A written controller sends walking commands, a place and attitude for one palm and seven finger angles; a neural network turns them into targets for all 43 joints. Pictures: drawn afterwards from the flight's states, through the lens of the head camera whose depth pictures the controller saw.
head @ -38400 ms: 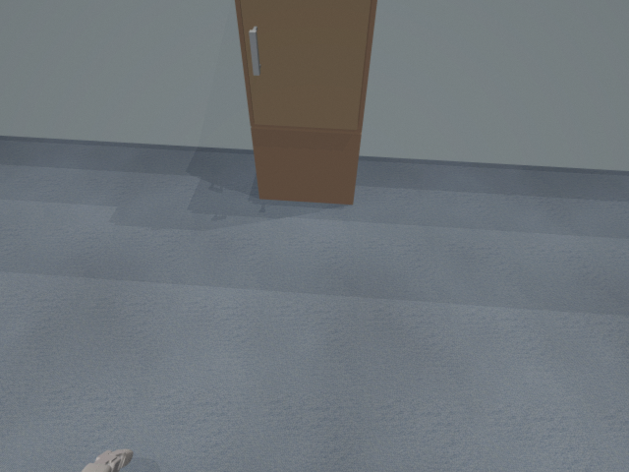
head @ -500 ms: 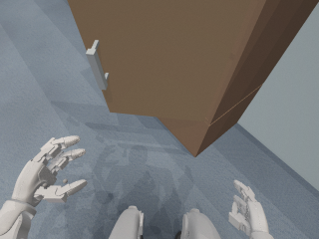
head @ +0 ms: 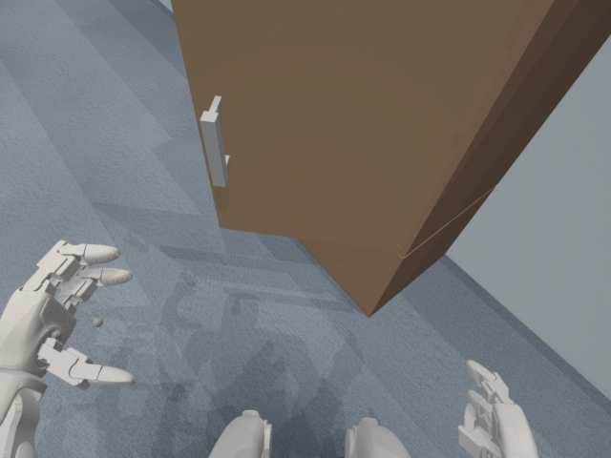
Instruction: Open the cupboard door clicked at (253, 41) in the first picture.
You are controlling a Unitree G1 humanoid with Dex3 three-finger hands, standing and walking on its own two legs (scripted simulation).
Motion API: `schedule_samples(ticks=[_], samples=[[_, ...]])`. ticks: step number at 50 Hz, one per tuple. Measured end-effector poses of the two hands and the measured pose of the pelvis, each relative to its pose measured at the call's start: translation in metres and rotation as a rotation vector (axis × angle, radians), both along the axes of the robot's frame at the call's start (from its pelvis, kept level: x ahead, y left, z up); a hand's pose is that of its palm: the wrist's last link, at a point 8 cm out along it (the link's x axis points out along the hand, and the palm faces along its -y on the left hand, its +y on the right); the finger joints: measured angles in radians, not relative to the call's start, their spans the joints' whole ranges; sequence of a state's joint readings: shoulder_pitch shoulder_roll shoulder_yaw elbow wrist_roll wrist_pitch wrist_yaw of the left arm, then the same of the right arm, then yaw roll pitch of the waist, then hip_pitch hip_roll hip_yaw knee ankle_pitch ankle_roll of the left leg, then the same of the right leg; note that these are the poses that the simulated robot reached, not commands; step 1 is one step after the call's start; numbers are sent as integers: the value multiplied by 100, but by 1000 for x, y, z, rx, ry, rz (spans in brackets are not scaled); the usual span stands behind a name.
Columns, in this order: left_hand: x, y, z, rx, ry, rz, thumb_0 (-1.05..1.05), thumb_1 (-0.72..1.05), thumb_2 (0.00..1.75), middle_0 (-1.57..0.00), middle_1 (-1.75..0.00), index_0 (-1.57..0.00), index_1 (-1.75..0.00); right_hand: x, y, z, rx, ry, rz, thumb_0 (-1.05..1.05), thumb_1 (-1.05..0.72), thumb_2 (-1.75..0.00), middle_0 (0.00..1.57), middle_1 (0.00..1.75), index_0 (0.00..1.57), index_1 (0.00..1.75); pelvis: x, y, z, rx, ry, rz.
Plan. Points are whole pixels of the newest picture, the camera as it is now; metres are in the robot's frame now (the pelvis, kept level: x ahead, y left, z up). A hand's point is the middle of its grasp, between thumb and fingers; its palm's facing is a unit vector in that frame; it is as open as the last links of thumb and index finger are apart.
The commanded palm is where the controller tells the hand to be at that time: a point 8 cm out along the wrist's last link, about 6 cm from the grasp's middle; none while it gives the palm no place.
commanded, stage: raise the hand with hooked fingers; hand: left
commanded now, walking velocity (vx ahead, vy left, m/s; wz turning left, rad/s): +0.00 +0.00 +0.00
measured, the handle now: (218, 143) +0.57 +0.18 +0.04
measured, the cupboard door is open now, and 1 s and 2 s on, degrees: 45 45 45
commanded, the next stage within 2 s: move the hooked fingers beside the handle in 0.84 s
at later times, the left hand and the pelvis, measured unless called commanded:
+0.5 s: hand (92, 289) +0.29 +0.27 +0.05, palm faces -0.08 -1.00 -0.04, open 14.0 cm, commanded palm +0.27 +0.32 +0.06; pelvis +0.01 +0.00 +0.01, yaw -1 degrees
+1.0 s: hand (108, 292) +0.29 +0.25 +0.05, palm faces -0.04 -1.00 -0.04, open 14.0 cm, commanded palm +0.28 +0.31 +0.06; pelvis +0.01 -0.02 +0.00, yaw +0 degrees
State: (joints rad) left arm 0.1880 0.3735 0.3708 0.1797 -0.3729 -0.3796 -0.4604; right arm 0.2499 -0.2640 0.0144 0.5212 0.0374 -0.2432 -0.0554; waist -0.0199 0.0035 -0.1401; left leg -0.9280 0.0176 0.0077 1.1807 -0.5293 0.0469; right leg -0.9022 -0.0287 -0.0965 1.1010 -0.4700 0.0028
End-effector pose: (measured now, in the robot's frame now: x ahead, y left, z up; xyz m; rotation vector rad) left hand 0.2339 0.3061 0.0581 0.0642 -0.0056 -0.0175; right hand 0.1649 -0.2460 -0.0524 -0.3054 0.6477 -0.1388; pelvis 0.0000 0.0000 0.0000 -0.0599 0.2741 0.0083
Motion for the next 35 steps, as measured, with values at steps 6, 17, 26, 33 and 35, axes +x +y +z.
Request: schedule_samples(ticks=[6,17,26,33,35], samples=[[6,14,-15,-12,128,-13,-1,-45,32,-30,-117,-30,-117,6,14,-1,20,11,33,1,-90,-90,20,30,21,30,2,6,3,-3,3,2],[36,31,0,-9,30,-14,-1,-49,30,-30,-119,-30,-119,-5,9,-10,-5,88,15,1,-90,-90,20,30,21,30,5,6,2,-8,17,0],[43,22,-2,-20,85,-54,-1,-50,30,-30,-120,-30,-119,-17,-5,-6,-11,109,-23,1,-90,-90,20,30,21,30,8,4,6,-2,26,-13],[41,18,-3,-18,56,-16,-1,-50,30,-30,-120,-30,-119,-19,-12,-9,-11,120,-25,1,-90,-90,20,30,21,30,7,-3,4,4,26,-11],[40,15,-4,-16,69,-20,-1,-50,30,-30,-120,-30,-119,-18,-13,-9,-6,119,-26,1,-90,-90,20,30,21,30,7,-5,4,5,25,-9]])
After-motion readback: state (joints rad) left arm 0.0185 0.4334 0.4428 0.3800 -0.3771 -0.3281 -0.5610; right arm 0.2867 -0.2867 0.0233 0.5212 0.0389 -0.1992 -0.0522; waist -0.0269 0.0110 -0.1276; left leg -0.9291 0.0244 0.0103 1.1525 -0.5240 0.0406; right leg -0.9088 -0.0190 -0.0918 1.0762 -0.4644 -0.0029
